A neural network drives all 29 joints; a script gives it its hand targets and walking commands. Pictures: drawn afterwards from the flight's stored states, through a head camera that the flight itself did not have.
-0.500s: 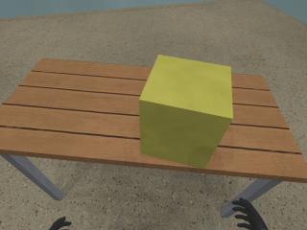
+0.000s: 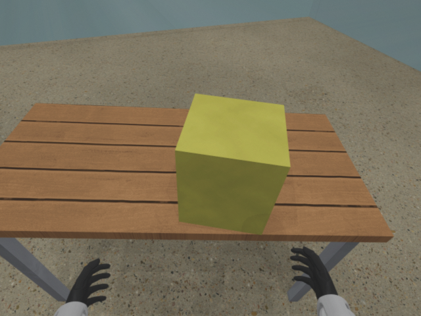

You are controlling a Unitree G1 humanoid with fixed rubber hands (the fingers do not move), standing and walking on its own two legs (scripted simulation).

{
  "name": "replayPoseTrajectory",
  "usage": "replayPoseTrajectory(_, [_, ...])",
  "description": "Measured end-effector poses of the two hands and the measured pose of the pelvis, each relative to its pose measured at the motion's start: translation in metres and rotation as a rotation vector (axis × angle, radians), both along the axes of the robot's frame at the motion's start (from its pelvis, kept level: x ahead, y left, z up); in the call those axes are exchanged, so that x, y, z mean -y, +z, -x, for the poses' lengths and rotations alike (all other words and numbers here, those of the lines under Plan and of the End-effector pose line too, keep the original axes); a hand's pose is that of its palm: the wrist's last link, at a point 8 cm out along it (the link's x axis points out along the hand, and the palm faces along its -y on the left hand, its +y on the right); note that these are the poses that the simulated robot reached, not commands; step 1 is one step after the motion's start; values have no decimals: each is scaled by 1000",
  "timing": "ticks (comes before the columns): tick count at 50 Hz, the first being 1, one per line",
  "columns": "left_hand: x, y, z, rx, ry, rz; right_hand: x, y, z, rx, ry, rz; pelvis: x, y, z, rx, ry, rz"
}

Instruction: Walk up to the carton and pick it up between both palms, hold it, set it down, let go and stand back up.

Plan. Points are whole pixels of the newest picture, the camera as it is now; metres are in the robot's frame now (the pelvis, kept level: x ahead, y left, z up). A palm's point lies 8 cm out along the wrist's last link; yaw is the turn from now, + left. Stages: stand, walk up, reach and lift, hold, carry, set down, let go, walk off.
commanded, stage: reach and lift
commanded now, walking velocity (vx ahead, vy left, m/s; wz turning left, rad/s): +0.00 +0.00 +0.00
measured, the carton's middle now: (229, 165) +0.45 -0.01 +0.03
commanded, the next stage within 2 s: none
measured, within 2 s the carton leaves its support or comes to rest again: neither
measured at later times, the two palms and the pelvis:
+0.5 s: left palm (87, 268) +0.20 +0.25 -0.02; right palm (326, 275) +0.21 -0.20 -0.01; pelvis +0.03 +0.02 +0.00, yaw -2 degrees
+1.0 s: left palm (94, 234) +0.25 +0.24 +0.03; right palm (322, 252) +0.24 -0.18 +0.04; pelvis +0.03 +0.01 +0.00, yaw -2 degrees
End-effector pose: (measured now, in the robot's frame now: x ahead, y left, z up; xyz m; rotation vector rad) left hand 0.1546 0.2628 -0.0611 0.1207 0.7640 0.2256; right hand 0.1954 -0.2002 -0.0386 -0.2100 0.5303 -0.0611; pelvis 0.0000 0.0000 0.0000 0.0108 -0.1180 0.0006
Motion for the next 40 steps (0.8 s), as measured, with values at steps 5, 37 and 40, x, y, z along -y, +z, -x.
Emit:
replayPoseTrajectory(5, [0,13,-16,57,-53,0,-7,-1,-1,11,-49,-28,-13,2,-8,-14,-14,6])
replayPoseTrajectory(37, [18,75,-57,415,-175,75,-8,53,-18,294,-170,-138,-10,4,-29,-34,-27,12])
replayPoseTrajectory(40, [20,81,-67,455,-191,81,-10,59,-22,308,-176,-151,-8,4,-27,-32,-27,10])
